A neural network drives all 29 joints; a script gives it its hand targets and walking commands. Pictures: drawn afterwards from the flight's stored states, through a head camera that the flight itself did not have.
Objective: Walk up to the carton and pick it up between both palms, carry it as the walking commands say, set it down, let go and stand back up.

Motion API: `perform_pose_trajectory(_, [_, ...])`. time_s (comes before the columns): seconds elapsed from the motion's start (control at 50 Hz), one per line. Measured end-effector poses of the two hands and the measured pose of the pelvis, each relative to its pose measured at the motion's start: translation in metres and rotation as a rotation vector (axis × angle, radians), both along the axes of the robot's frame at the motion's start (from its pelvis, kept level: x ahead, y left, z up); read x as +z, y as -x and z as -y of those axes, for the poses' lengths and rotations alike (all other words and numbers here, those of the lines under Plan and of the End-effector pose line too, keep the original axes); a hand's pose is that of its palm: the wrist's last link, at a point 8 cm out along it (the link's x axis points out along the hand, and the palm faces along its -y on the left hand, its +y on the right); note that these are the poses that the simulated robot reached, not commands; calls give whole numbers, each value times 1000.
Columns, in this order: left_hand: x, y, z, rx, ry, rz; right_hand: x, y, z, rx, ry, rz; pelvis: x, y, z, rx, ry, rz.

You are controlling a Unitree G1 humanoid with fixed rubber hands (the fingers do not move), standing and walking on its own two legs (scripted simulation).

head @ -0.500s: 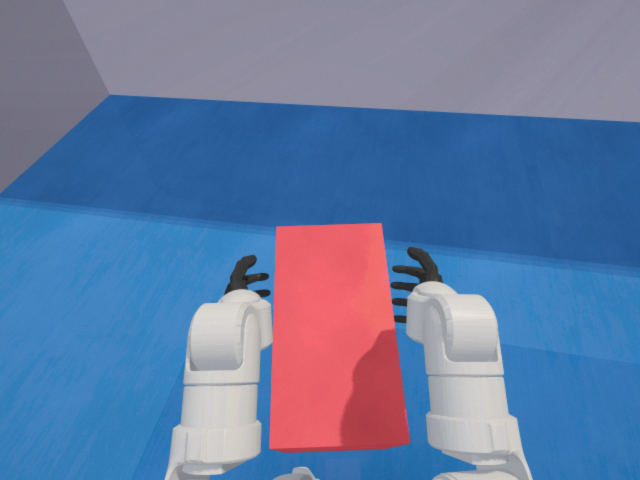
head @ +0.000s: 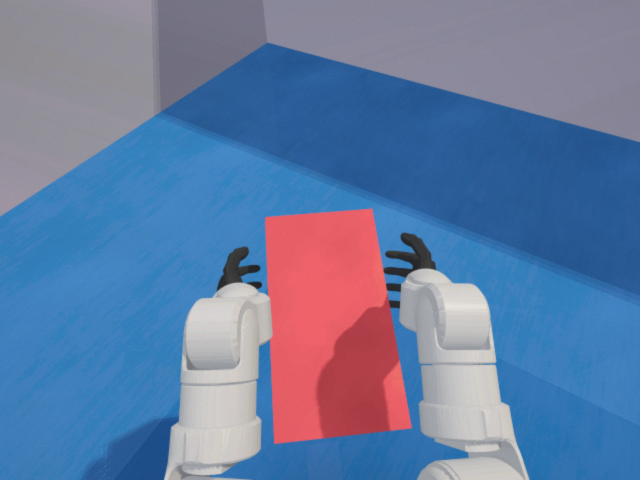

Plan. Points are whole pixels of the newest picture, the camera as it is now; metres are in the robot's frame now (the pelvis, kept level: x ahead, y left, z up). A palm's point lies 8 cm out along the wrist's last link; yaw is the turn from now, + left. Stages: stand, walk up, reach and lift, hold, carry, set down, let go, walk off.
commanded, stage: carry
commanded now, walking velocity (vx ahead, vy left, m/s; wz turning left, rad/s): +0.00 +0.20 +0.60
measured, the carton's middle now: (327, 328) +0.34 +0.03 -0.02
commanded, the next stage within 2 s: none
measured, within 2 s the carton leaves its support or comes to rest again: neither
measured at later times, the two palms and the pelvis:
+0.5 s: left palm out of the picture +0.15 +0.37 +0.06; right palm (183, 355) +0.25 +0.17 +0.09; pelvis -0.09 +0.16 +0.00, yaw +18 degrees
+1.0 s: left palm out of the picture -0.03 +0.53 +0.08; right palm out of the picture +0.10 +0.36 +0.11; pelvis -0.23 +0.27 +0.00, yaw +37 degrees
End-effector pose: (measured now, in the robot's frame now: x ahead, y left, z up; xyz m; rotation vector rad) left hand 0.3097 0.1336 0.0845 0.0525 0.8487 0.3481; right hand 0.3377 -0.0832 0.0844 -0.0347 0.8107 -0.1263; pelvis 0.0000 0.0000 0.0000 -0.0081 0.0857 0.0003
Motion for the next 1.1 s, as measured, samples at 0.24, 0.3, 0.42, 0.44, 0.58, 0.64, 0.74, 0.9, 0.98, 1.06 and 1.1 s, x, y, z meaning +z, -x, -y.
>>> perform_pose_trajectory(0.24, [13, 57, -75, -24, 31, 6, 24, 49, -75, 10, 34, 17, 11, 39, -62, 168, -37, 38])
perform_pose_trajectory(0.3, [11, 70, -107, 3, 42, 24, 34, 54, -111, 20, 53, 54, 7, 48, -85, 210, -49, 41])
perform_pose_trajectory(0.42, [-17, 114, -194, 110, 101, 0, 20, 72, -206, 150, 116, 38, -7, 71, -137, 272, -45, 31])
perform_pose_trajectory(0.44, [-21, 125, -207, 137, 105, -18, 15, 77, -221, 185, 116, 16, -6, 76, -143, 279, -29, 29])
perform_pose_trajectory(0.58, [-15, 191, -268, 343, 37, -21, -3, 114, -293, 358, 45, -17, -4, 118, -170, 350, 2, 13])
perform_pose_trajectory(0.64, [-6, 211, -285, 377, 10, -2, -4, 131, -310, 388, 6, -1, -4, 136, -179, 380, -5, 5])
perform_pose_trajectory(0.74, [7, 242, -301, 360, -27, -5, 1, 163, -325, 397, -34, 0, 2, 163, -196, 458, -11, 15])
perform_pose_trajectory(0.9, [13, 295, -345, 373, 34, 8, 31, 207, -378, 391, 52, 36, 10, 198, -231, 570, -55, 25])
perform_pose_trajectory(0.98, [2, 332, -385, 409, 63, 25, 33, 233, -427, 419, 58, 62, 0, 224, -262, 626, -59, 20])
perform_pose_trajectory(1.06, [-19, 385, -429, 499, 98, 1, 16, 271, -483, 545, 111, 41, -6, 251, -284, 660, -45, 13])
perform_pose_trajectory(1.1, [-25, 414, -443, 560, 109, -25, 7, 290, -504, 617, 119, 2, -4, 264, -288, 671, -15, 14])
